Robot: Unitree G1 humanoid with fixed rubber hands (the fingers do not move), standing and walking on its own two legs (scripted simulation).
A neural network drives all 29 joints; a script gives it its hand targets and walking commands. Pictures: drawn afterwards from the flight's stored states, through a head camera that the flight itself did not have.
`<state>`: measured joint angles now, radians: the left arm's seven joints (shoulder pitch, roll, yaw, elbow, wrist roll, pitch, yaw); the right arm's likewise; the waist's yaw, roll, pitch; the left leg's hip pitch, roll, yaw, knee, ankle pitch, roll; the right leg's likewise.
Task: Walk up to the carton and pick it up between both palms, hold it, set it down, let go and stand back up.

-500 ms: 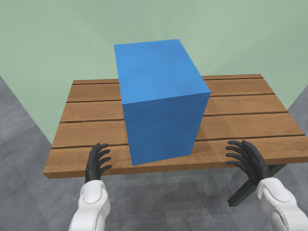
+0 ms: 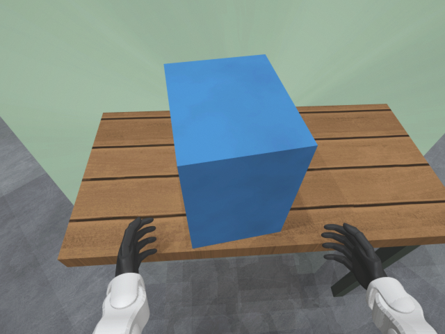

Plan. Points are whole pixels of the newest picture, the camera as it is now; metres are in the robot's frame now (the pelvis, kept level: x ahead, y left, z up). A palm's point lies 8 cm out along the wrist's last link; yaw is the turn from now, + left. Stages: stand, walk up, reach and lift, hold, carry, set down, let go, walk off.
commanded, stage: set down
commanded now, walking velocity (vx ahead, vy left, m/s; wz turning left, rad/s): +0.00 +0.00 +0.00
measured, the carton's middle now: (227, 155) +0.43 +0.03 +0.06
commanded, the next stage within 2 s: none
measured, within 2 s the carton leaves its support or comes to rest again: neither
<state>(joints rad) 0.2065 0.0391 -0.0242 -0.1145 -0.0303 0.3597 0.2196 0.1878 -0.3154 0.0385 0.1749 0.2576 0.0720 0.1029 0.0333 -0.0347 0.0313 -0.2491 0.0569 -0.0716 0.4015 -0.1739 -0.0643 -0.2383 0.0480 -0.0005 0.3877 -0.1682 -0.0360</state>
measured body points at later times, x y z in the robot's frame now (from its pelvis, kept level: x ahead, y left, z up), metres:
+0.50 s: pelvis +0.02 +0.00 +0.00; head +0.05 +0.03 +0.45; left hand +0.21 +0.21 -0.01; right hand +0.21 -0.20 -0.04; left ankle +0.02 +0.16 -0.74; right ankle +0.02 -0.10 -0.74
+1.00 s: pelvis +0.01 +0.01 +0.00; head +0.04 +0.02 +0.45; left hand +0.21 +0.22 -0.01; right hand +0.20 -0.19 -0.06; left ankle +0.02 +0.16 -0.74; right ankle +0.02 -0.10 -0.74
